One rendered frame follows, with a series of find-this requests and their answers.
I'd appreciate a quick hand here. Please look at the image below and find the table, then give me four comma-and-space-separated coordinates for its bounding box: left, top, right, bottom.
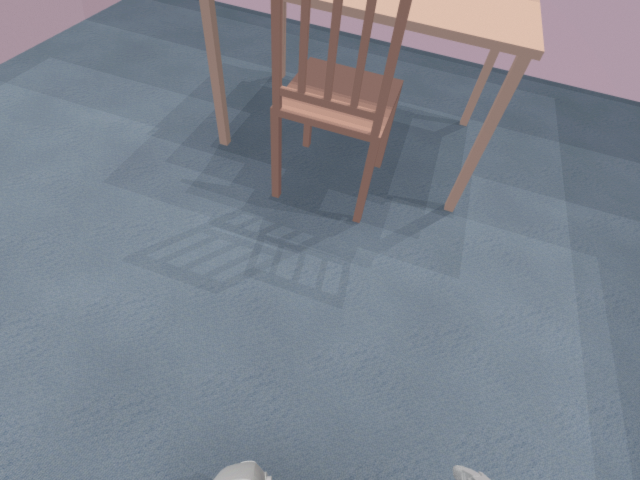
199, 0, 545, 212

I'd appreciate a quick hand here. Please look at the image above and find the chair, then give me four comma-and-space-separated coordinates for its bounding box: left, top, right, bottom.
270, 0, 412, 223

